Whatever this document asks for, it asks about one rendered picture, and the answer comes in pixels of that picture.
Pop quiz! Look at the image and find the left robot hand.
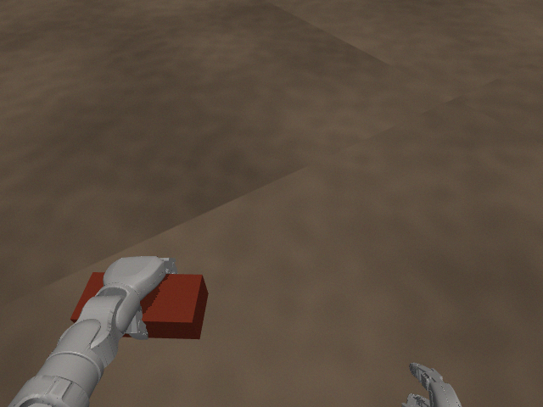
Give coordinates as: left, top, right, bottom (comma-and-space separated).
103, 256, 178, 340

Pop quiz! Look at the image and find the right robot hand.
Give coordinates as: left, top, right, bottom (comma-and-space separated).
402, 363, 462, 407

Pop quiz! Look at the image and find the left robot arm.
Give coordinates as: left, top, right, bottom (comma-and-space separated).
8, 283, 140, 407

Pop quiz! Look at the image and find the carton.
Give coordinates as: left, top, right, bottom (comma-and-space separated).
70, 272, 208, 339

